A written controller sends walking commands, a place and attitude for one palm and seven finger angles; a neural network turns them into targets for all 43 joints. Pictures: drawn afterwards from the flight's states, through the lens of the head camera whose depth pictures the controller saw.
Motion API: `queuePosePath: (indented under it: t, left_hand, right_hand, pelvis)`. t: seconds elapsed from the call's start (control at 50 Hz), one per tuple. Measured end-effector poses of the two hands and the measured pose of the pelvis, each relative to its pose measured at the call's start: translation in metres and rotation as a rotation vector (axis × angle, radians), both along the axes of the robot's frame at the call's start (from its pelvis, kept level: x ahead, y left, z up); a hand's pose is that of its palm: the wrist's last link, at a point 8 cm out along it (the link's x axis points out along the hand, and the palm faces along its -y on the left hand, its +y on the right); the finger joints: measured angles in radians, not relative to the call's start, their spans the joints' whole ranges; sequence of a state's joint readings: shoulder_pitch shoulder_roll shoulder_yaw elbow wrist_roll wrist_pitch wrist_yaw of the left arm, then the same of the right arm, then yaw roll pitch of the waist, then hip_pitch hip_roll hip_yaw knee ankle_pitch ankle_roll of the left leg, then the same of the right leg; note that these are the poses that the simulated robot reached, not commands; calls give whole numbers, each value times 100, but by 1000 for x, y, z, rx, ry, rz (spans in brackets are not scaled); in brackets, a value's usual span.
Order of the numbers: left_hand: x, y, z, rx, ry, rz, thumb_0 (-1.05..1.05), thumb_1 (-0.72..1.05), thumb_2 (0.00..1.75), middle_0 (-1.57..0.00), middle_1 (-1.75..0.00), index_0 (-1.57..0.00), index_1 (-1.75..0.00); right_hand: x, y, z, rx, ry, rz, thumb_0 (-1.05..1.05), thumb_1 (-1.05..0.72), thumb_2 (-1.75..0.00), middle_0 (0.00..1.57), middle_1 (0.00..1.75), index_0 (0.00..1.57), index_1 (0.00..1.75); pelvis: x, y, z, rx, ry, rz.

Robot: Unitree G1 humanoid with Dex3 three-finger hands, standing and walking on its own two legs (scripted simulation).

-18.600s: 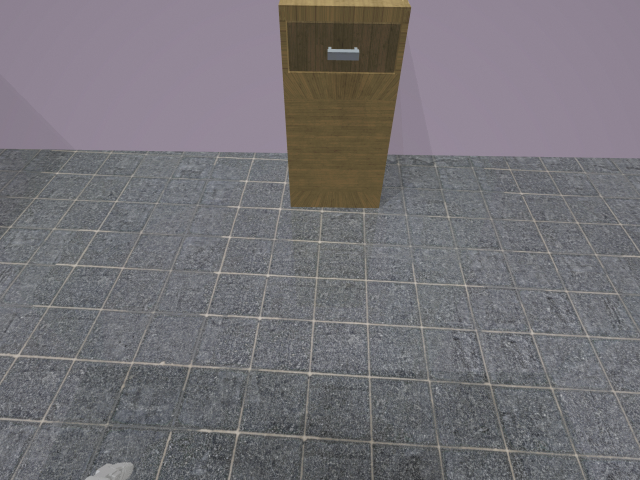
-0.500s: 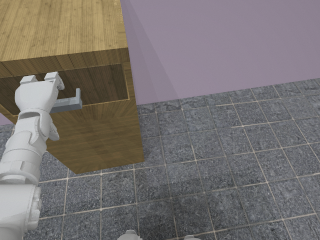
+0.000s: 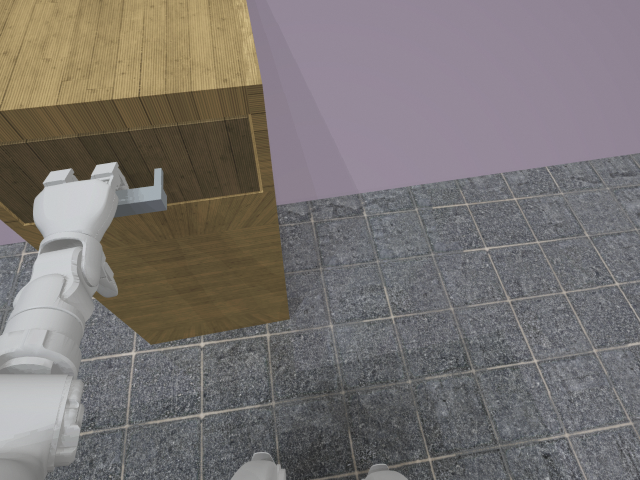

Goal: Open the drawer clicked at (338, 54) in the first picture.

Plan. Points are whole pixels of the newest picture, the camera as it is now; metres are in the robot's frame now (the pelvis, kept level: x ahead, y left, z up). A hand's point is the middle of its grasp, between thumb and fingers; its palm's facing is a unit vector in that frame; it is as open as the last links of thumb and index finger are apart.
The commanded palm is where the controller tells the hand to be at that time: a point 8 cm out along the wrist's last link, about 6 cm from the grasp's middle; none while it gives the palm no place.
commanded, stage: lower the fingers behind the handle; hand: left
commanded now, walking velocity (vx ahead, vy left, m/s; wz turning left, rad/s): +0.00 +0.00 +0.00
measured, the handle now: (126, 190) +0.50 +0.28 +0.01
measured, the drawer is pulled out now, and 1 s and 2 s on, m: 0.00 0.00 0.04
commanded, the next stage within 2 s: close the thumb around the handle in 0.66 s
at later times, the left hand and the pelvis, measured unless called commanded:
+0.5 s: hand (106, 237) +0.44 +0.29 -0.01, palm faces -0.06 -0.03 -1.00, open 13.9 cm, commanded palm +0.42 +0.28 +0.05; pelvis -0.01 +0.00 -0.01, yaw +0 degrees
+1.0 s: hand (105, 237) +0.44 +0.30 -0.01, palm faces -0.06 -0.03 -1.00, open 12.3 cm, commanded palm +0.42 +0.28 +0.05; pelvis -0.01 +0.00 -0.01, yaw +0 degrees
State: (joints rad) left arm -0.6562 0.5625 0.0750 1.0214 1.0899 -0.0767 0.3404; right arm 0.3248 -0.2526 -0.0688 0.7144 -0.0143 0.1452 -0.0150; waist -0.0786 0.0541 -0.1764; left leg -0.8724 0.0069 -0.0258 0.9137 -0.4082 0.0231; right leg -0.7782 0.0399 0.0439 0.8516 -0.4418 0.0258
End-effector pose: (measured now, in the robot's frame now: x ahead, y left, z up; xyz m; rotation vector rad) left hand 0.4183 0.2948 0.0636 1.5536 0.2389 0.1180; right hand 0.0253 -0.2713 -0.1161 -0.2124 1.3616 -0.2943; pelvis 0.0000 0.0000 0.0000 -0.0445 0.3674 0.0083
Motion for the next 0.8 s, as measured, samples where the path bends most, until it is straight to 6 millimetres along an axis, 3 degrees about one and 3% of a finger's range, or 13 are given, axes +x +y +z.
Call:
queuePosePath:
  t: [0.26, 0.5, 0.8]
  left_hand:
    - [1, -2, -14, -12, -1, -13, 0, -49, 30, -32, -121, -31, -120]
    - [0, -3, -15, -10, -20, -5, 0, -49, 30, -32, -120, -30, -120]
    - [-1, -2, -13, -14, -10, -12, 0, -49, 30, -31, -120, -30, -119]
  right_hand:
    - [-8, 4, -2, -16, 6, 13, 0, -91, -90, 21, 30, 21, 30]
    - [-17, 3, -6, -16, 22, 3, 0, -91, -90, 20, 30, 20, 30]
    - [-15, 0, -5, -22, 11, 3, 0, -91, -90, 21, 30, 20, 30]
  pelvis:
    - [-7, 2, -6, -10, 14, 7]
    - [-10, 2, -10, -12, 18, 3]
    - [-10, 0, -9, -9, 17, -1]
